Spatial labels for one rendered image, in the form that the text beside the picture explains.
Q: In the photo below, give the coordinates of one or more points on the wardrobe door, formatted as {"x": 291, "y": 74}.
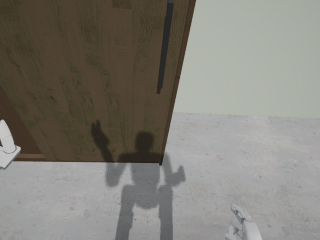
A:
{"x": 83, "y": 75}
{"x": 19, "y": 131}

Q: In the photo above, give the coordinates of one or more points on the left robot hand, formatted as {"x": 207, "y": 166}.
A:
{"x": 9, "y": 151}

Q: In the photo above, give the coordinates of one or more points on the right robot hand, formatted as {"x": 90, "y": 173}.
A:
{"x": 249, "y": 229}

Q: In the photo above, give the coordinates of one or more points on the handle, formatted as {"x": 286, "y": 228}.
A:
{"x": 169, "y": 13}

